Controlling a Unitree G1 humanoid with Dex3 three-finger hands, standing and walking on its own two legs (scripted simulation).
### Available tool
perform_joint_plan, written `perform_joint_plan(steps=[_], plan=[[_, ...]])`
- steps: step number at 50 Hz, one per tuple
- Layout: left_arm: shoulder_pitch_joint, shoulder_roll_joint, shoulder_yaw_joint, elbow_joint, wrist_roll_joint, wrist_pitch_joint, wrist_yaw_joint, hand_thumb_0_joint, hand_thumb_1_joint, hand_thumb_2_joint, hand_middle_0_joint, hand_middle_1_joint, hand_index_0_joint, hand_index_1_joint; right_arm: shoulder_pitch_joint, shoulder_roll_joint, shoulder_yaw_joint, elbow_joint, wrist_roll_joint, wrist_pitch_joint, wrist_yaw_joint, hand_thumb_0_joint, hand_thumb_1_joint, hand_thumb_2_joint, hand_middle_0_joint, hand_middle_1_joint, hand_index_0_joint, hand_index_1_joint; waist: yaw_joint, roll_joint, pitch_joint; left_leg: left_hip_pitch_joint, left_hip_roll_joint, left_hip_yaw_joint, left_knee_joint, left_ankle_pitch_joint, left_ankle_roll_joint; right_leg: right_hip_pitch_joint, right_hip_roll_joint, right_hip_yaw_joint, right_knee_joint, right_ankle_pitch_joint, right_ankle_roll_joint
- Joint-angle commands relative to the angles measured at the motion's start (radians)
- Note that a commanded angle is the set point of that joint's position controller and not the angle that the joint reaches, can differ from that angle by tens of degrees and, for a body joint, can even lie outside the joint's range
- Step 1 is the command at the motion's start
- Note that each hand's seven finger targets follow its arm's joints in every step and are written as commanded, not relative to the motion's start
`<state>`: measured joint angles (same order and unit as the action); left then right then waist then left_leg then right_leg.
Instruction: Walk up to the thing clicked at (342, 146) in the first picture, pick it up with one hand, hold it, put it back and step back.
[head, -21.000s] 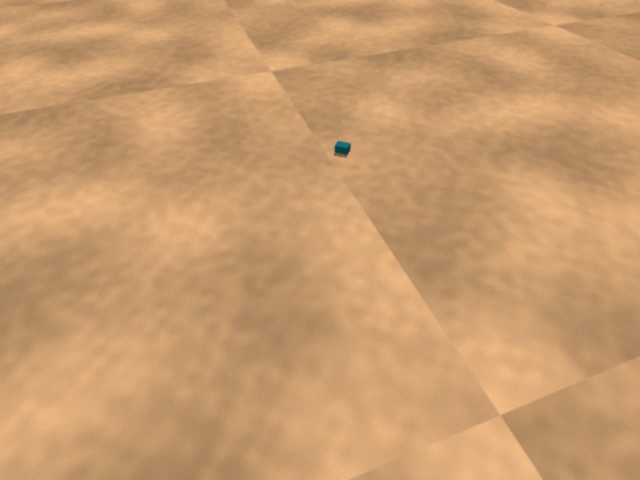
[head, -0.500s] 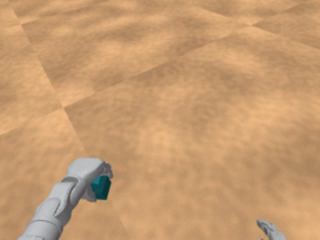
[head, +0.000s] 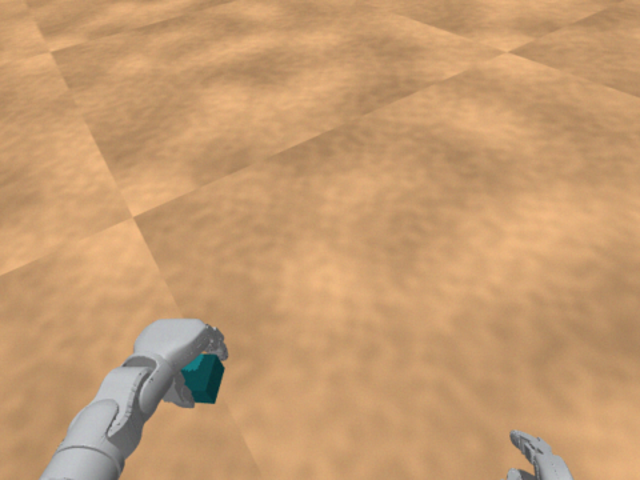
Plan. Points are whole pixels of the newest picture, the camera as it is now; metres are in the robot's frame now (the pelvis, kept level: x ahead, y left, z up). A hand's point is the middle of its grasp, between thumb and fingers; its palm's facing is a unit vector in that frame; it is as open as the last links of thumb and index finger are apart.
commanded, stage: hold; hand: left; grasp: from above
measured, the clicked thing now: (191, 377) +0.29 +0.22 -0.07
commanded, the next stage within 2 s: crouch in 0.36 s
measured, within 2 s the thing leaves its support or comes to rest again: neither
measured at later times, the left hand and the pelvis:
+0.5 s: hand (181, 366) +0.29 +0.23 -0.03, palm faces -0.48 -0.02 -0.88, open 8.1 cm; pelvis +0.01 +0.00 +0.00, yaw +0 degrees
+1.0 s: hand (208, 390) +0.32 +0.24 -0.18, palm faces -0.42 +0.08 -0.90, open 8.1 cm; pelvis -0.02 +0.00 -0.09, yaw +1 degrees
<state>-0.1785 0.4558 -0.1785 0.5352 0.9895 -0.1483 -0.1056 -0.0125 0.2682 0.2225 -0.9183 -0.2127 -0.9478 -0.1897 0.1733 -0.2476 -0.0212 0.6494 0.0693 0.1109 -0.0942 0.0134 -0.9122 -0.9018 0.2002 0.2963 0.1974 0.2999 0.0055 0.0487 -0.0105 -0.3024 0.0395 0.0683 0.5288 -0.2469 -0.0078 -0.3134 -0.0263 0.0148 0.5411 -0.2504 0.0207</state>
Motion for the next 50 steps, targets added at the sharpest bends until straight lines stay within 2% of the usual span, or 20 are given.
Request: perform_joint_plan(steps=[1,2,3,8,11,19,22,23,24,25,26,28,29,33,35,39,41,42,46,50], plan=[[-0.306,0.227,0.134,-0.182,-0.011,-0.016,0.050,0.000,0.831,0.411,-1.188,-0.302,-1.208,-0.284,-0.099,-0.123,-0.039,-0.136,-0.005,-0.036,-0.008,0.000,-0.908,-0.903,0.200,0.300,0.200,0.300,0.002,-0.029,-0.220,0.131,-0.054,-0.023,-0.070,0.135,0.026,0.038,0.047,-0.008,-0.095,0.104,-0.026],[-0.333,0.221,0.123,-0.196,-0.010,-0.019,0.051,0.000,0.833,0.414,-1.192,-0.296,-1.210,-0.281,-0.093,-0.123,-0.038,-0.132,-0.006,-0.034,-0.008,0.000,-0.908,-0.903,0.200,0.300,0.200,0.300,-0.007,-0.028,-0.233,0.141,-0.053,-0.021,-0.067,0.149,0.026,0.037,0.047,-0.005,-0.092,0.122,-0.025],[-0.329,0.240,0.138,-0.178,-0.004,-0.020,0.055,0.000,0.842,0.408,-1.193,-0.310,-1.216,-0.290,-0.091,-0.125,-0.039,-0.128,-0.007,-0.033,-0.009,0.000,-0.909,-0.903,0.200,0.300,0.200,0.300,-0.002,-0.024,-0.238,0.139,-0.054,-0.022,-0.065,0.159,0.026,0.041,0.046,-0.006,-0.090,0.133,-0.025],[-0.314,0.209,0.114,-0.182,-0.014,-0.025,0.062,0.000,0.856,0.450,-1.206,-0.330,-1.226,-0.313,-0.094,-0.123,-0.039,-0.133,-0.006,-0.025,-0.007,0.000,-0.907,-0.903,0.200,0.300,0.200,0.300,-0.003,-0.025,-0.240,0.146,-0.056,-0.022,-0.068,0.165,0.027,0.047,0.044,-0.007,-0.097,0.139,-0.024],[-0.307,0.225,0.129,-0.200,-0.007,-0.025,0.065,0.000,0.844,0.447,-1.207,-0.301,-1.222,-0.289,-0.097,-0.124,-0.045,-0.134,-0.005,-0.017,-0.009,0.000,-0.907,-0.902,0.200,0.300,0.200,0.300,0.008,-0.023,-0.266,0.164,-0.056,-0.022,-0.066,0.207,0.025,0.066,0.044,-0.009,-0.091,0.179,-0.025],[-0.314,0.212,0.105,-0.156,0.000,-0.013,0.065,0.000,0.812,0.430,-1.183,-0.285,-1.195,-0.276,-0.090,-0.129,-0.048,-0.135,0.000,0.000,-0.003,0.000,-0.907,-0.902,0.200,0.300,0.200,0.300,0.000,-0.019,-0.230,0.158,-0.047,-0.026,-0.080,0.217,0.021,0.064,0.050,-0.018,-0.091,0.179,-0.033],[-0.324,0.229,0.126,-0.168,-0.007,-0.017,0.062,0.000,0.816,0.445,-1.186,-0.297,-1.199,-0.288,-0.081,-0.130,-0.050,-0.134,0.001,0.003,-0.002,0.000,-0.905,-0.901,0.200,0.300,0.200,0.300,0.007,-0.020,-0.255,0.166,-0.050,-0.024,-0.075,0.242,0.023,0.084,0.047,-0.015,-0.091,0.204,-0.032],[-0.326,0.218,0.113,-0.155,-0.005,-0.017,0.059,0.000,0.873,0.365,-1.126,-0.360,-1.205,-0.282,-0.080,-0.129,-0.050,-0.135,0.000,0.005,-0.002,0.000,-0.899,-0.906,0.201,0.301,0.201,0.301,0.000,-0.018,-0.247,0.166,-0.050,-0.022,-0.074,0.244,0.024,0.077,0.047,-0.014,-0.090,0.211,-0.031],[-0.337,0.216,0.111,-0.149,-0.009,-0.018,0.060,0.000,0.798,0.285,-1.046,-0.313,-1.125,-0.231,-0.083,-0.130,-0.051,-0.136,0.000,0.006,-0.002,0.000,-0.872,-0.889,0.201,0.300,0.201,0.301,0.000,-0.024,-0.247,0.174,-0.050,-0.022,-0.075,0.251,0.024,0.076,0.047,-0.013,-0.091,0.219,-0.031],[-0.345,0.220,0.117,-0.136,-0.008,-0.021,0.064,0.000,0.734,0.296,-1.083,-0.290,-1.124,-0.252,-0.077,-0.131,-0.049,-0.131,0.000,0.008,-0.003,0.000,-0.897,-0.900,0.200,0.300,0.200,0.300,-0.005,-0.032,-0.244,0.168,-0.049,-0.024,-0.072,0.245,0.024,0.073,0.048,-0.015,-0.092,0.211,-0.029],[-0.334,0.197,0.097,-0.125,-0.007,-0.025,0.067,0.000,0.733,0.304,-1.090,-0.284,-1.127,-0.251,-0.072,-0.130,-0.049,-0.134,-0.001,0.008,-0.002,0.000,-0.897,-0.901,0.200,0.300,0.200,0.300,-0.013,-0.040,-0.239,0.165,-0.048,-0.023,-0.072,0.243,0.024,0.063,0.049,-0.015,-0.088,0.209,-0.030],[-0.277,0.190,0.106,-0.080,-0.003,-0.030,0.077,0.000,0.755,0.317,-1.112,-0.279,-1.143,-0.250,-0.073,-0.130,-0.050,-0.139,0.000,0.013,-0.001,0.000,-0.896,-0.901,0.200,0.300,0.200,0.300,0.000,-0.057,-0.213,0.142,-0.053,-0.023,-0.065,0.237,0.026,0.053,0.044,-0.016,-0.087,0.207,-0.028],[-0.279,0.189,0.108,-0.068,0.001,-0.036,0.086,0.000,0.764,0.304,-1.119,-0.272,-1.152,-0.241,-0.074,-0.128,-0.048,-0.138,-0.001,0.015,0.000,0.000,-0.898,-0.901,0.200,0.300,0.200,0.300,-0.008,-0.070,-0.212,0.129,-0.054,-0.022,-0.057,0.219,0.026,0.048,0.042,-0.016,-0.085,0.191,-0.027],[-0.312,0.174,0.111,-0.004,0.040,-0.079,0.152,0.000,0.843,0.335,-1.170,-0.277,-1.204,-0.246,-0.055,-0.127,-0.052,-0.124,-0.014,0.026,0.010,0.000,-0.896,-0.899,0.200,0.300,0.200,0.300,-0.021,-0.053,-0.201,0.056,-0.051,-0.027,-0.001,0.176,0.019,-0.044,0.042,-0.018,-0.026,0.144,-0.033],[-0.332,0.174,0.114,0.071,0.075,-0.094,0.199,0.000,0.866,0.363,-1.192,-0.279,-1.219,-0.256,-0.047,-0.132,-0.056,-0.113,-0.025,0.030,0.017,0.000,-0.897,-0.900,0.200,0.300,0.200,0.300,-0.030,-0.074,-0.210,-0.021,-0.053,-0.031,0.076,0.164,0.019,-0.113,0.041,-0.022,0.040,0.141,-0.031],[-0.465,0.191,0.115,0.117,0.152,-0.109,0.290,0.000,0.880,0.443,-1.214,-0.317,-1.231,-0.304,0.014,-0.142,-0.077,-0.086,-0.051,0.038,0.037,0.000,-0.899,-0.901,0.200,0.300,0.200,0.300,-0.052,-0.026,-0.348,-0.149,-0.056,-0.032,0.268,0.158,0.015,-0.267,0.040,-0.013,0.201,0.148,-0.032],[-0.510,0.154,0.085,0.192,0.175,-0.106,0.333,0.000,0.892,0.438,-1.221,-0.327,-1.242,-0.309,0.040,-0.148,-0.087,-0.083,-0.058,0.040,0.045,0.000,-0.901,-0.902,0.200,0.300,0.200,0.300,-0.081,-0.041,-0.360,-0.228,-0.052,-0.036,0.346,0.125,0.020,-0.365,0.041,-0.014,0.265,0.116,-0.032],[-0.524,0.162,0.091,0.233,0.189,-0.104,0.356,0.000,0.899,0.434,-1.220,-0.334,-1.246,-0.312,0.052,-0.155,-0.090,-0.079,-0.062,0.038,0.049,0.000,-0.902,-0.902,0.200,0.300,0.200,0.300,-0.079,-0.046,-0.367,-0.287,-0.053,-0.038,0.385,0.100,0.023,-0.403,0.041,-0.015,0.296,0.094,-0.032],[-0.606,0.179,0.104,0.324,0.227,-0.084,0.443,0.000,0.905,0.467,-1.257,-0.300,-1.263,-0.297,0.073,-0.171,-0.106,-0.066,-0.076,0.024,0.059,0.000,-0.901,-0.902,0.200,0.300,0.200,0.300,-0.073,-0.003,-0.465,-0.418,-0.049,-0.052,0.514,0.019,0.019,-0.562,0.044,-0.029,0.433,0.001,-0.040],[-0.720,0.199,0.114,0.390,0.237,-0.049,0.490,0.000,0.895,0.433,-1.235,-0.290,-1.253,-0.275,0.098,-0.177,-0.112,-0.033,-0.092,-0.005,0.052,0.000,-0.903,-0.903,0.200,0.300,0.200,0.300,-0.094,0.048,-0.557,-0.536,-0.039,-0.073,0.624,-0.045,0.019,-0.716,0.048,-0.043,0.558,-0.060,-0.049]])
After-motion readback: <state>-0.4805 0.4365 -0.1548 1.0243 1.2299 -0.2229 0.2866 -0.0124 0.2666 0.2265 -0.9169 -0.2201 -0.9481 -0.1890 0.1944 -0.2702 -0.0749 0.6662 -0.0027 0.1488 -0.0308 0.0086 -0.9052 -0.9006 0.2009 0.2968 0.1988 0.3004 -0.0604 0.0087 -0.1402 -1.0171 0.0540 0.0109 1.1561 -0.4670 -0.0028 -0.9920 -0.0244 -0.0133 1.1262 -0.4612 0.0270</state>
